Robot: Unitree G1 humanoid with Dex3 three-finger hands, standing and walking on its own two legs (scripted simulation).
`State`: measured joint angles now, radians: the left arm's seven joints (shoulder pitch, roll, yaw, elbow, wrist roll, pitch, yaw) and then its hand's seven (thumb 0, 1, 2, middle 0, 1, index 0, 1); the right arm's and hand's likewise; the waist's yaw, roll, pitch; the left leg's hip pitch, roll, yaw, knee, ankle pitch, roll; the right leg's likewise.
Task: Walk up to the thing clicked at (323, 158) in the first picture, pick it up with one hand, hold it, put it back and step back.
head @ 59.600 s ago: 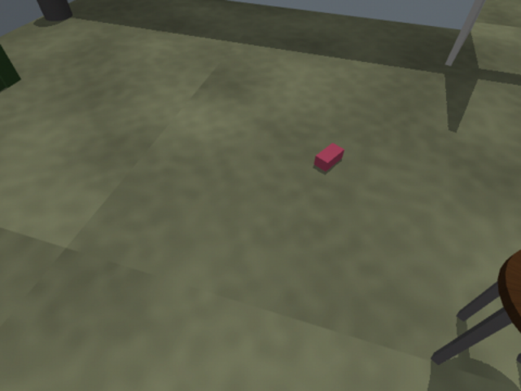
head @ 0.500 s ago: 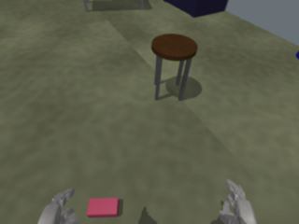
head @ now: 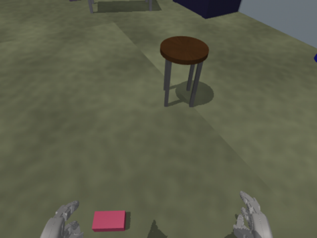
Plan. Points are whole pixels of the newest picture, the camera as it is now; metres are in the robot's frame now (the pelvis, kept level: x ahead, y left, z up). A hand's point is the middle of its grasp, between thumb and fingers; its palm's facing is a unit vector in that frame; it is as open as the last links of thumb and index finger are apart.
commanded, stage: home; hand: left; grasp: from above
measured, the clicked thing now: (109, 221) +0.36 +0.24 -0.68
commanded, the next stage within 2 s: stand in 0.44 s
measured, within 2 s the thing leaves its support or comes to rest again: neither
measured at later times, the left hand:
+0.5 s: hand (81, 237) +0.16 +0.18 -0.04, palm faces +0.05 -0.98 -0.20, open 7.4 cm
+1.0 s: hand out of the picture +0.06 +0.24 -0.11, palm faces +0.03 -0.95 -0.32, open 7.4 cm
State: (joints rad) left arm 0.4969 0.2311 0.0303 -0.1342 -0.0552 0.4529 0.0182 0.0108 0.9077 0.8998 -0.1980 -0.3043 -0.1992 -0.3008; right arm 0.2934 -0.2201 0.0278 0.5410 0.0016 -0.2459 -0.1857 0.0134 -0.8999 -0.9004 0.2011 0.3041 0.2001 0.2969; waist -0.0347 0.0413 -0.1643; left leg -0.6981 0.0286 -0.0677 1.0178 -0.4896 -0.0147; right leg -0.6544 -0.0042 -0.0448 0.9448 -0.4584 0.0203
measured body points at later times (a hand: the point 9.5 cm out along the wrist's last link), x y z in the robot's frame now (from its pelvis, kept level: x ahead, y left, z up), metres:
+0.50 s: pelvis +0.00 +0.00 +0.00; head +0.01 +0.01 +0.45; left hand +0.16 +0.23 -0.03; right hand +0.16 -0.25 -0.06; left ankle +0.01 +0.12 -0.68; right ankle +0.01 -0.14 -0.68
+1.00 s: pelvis -0.01 +0.01 +0.05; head -0.02 +0.01 +0.50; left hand +0.05 +0.29 -0.09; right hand +0.07 -0.28 -0.08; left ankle +0.01 +0.12 -0.68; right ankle +0.01 -0.14 -0.68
